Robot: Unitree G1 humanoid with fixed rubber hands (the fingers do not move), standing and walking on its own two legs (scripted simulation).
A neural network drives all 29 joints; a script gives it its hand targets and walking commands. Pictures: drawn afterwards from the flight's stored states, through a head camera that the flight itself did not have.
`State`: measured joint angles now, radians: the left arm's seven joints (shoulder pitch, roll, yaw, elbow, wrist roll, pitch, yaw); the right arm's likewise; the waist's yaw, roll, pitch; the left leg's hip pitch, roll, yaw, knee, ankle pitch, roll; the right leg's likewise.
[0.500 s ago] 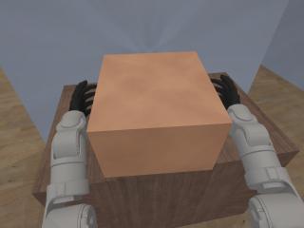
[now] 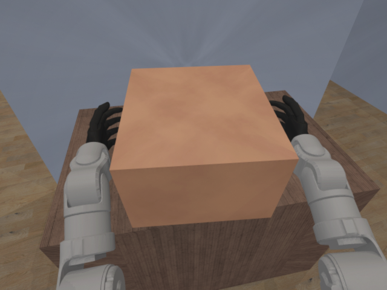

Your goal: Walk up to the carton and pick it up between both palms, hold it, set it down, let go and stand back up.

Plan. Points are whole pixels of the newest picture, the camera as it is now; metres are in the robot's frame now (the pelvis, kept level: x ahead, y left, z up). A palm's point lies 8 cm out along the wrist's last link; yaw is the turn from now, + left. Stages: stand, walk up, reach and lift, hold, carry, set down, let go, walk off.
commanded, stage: hold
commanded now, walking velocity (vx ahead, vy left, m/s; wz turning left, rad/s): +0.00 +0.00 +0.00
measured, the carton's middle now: (196, 138) +0.41 +0.00 +0.13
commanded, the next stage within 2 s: none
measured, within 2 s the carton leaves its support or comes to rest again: neither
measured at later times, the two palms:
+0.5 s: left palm (98, 141) +0.36 +0.19 +0.18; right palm (293, 132) +0.36 -0.19 +0.18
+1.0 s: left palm (101, 144) +0.35 +0.19 +0.17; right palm (294, 134) +0.36 -0.19 +0.18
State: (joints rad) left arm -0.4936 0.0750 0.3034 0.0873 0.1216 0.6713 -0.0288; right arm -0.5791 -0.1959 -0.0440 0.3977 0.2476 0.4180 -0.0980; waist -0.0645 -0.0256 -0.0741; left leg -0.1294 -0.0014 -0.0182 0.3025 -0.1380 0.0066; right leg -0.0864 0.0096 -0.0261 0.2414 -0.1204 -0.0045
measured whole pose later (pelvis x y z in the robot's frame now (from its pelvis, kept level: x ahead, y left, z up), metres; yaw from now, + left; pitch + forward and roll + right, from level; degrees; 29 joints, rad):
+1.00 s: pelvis +0.00 +0.00 +0.00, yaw +0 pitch -1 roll -1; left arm -0.48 0.07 0.30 0.09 0.11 0.66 -0.02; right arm -0.57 -0.21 -0.03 0.39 0.25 0.42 -0.10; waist -0.05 -0.01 -0.09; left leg -0.14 0.00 -0.02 0.29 -0.13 0.00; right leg -0.10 0.01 -0.02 0.24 -0.12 -0.01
